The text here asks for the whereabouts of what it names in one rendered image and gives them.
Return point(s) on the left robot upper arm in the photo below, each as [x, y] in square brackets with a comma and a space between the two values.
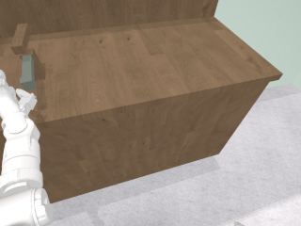
[30, 207]

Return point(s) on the left robot hand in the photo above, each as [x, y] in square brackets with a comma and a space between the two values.
[9, 103]

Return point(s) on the robot left forearm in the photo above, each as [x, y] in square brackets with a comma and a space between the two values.
[21, 156]

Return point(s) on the counter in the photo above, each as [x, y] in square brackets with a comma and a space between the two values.
[127, 88]

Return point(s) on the tap lever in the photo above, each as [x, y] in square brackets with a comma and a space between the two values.
[27, 80]

